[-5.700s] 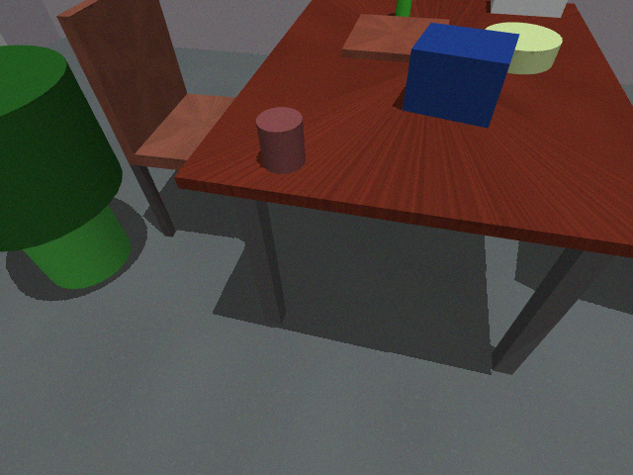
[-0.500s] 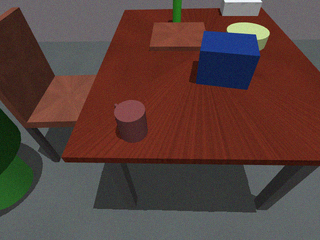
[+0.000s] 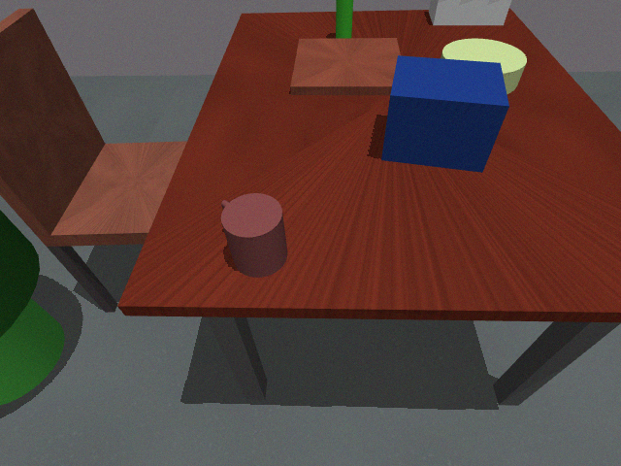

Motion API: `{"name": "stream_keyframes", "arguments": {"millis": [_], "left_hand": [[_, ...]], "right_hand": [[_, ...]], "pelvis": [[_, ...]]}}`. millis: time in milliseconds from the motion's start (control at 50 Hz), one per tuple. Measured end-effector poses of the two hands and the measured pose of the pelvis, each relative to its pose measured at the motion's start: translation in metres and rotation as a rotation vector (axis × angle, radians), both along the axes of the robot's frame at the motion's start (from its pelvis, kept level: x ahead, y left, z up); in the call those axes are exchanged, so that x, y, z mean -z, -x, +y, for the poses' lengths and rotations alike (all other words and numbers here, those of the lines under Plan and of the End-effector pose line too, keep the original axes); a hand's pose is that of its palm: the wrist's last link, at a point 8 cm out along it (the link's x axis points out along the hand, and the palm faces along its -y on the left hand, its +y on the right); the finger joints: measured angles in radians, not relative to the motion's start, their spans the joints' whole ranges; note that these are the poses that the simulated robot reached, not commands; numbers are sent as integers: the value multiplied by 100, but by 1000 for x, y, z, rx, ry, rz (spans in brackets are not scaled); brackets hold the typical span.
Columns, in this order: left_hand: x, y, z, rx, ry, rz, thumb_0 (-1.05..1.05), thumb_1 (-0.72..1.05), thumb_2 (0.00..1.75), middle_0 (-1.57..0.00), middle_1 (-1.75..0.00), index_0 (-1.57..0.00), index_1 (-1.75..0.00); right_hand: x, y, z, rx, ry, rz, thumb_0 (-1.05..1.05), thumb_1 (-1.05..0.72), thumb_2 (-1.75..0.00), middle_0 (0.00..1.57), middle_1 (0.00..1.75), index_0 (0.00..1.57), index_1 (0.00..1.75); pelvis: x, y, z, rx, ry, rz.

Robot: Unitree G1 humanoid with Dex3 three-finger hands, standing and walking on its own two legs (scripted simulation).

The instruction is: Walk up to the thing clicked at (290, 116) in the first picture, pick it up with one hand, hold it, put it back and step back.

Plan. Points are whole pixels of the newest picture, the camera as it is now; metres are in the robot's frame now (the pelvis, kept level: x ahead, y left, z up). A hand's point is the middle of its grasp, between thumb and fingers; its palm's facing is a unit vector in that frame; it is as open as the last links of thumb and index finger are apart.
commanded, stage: stand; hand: left
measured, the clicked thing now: (249, 230) +0.47 +0.13 +0.01
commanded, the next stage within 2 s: rise first in 0.02 s
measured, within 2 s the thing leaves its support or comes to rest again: neither
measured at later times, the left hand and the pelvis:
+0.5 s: hand (156, 444) +0.18 +0.25 -0.10, palm faces +0.19 -0.93 -0.32, open 14.3 cm; pelvis +0.00 +0.00 -0.01, yaw -1 degrees
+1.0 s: hand (135, 411) +0.19 +0.23 +0.01, palm faces +0.22 -0.92 -0.34, open 17.5 cm; pelvis +0.01 +0.00 -0.01, yaw -1 degrees
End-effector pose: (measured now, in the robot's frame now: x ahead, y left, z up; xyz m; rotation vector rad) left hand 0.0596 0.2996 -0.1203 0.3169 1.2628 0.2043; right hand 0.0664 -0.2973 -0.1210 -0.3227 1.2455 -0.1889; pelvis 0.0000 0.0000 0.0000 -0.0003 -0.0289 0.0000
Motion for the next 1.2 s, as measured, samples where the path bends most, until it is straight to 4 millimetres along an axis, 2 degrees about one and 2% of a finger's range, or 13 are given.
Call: {"name": "stream_keyframes", "arguments": {"millis": [160,220,300,340,400,540,700,780,860,1000,1200], "left_hand": [[-1,-5,-1,-9,1,-19,0,90,88,-19,-29,-19,-29],[-4,-31,-10,-20,14,-160,1,84,82,-16,-24,-15,-24],[-11,-72,-14,-41,12,-316,1,66,65,-12,-17,-11,-17],[-18,-88,-15,-41,7,-382,1,55,54,-11,-14,-10,-14],[-31,-100,-14,-41,-3,-455,1,36,39,-9,-11,-9,-11],[-54,-100,-10,-34,-35,-535,0,-7,17,-7,-7,-7,-7],[-91,-110,-14,6,-60,-701,0,-41,7,-6,-5,-5,-6],[-114,-112,-16,34,-68,-789,-1,-48,5,-6,-5,-4,-6],[-132,-110,-19,63,-70,-854,-1,-51,4,-5,-4,-4,-6],[-158,-104,-23,107,-91,-938,-1,-54,3,-5,-4,-4,-6],[-192,-95,-27,161,-137,-1062,-1,-56,3,-6,-4,-4,-6]], "right_hand": [[0,-7,1,13,-6,-28,0,-89,-89,19,29,19,29],[-4,-31,10,34,-21,-176,1,-83,-83,15,24,15,24],[-8,-64,13,68,-16,-297,1,-66,-66,11,16,11,16],[-12,-74,14,82,-16,-341,1,-55,-55,9,13,9,13],[-19,-79,15,92,-20,-380,0,-36,-41,8,9,8,9],[-23,-73,25,87,-39,-395,0,2,-20,6,6,6,6],[-34,-88,46,31,-73,-493,0,35,-8,5,5,5,5],[-38,-93,49,25,-84,-526,-1,43,-5,5,5,5,5],[-37,-90,48,30,-91,-523,-1,48,-4,5,5,5,5],[-30,-82,44,40,-94,-490,-1,52,-3,5,5,5,5],[-31,-81,33,41,-78,-512,-1,52,-3,5,5,5,5]], "pelvis": [[1,-1,0,0,-1,10],[4,5,0,5,-1,23],[9,12,-1,11,1,64],[9,11,-1,12,1,78],[8,5,-1,16,1,84],[7,-7,0,21,0,67],[7,-11,1,20,2,36],[7,-13,2,18,3,22],[6,-13,2,17,2,12],[6,-9,2,13,2,-4],[6,-2,-2,6,0,-21]]}}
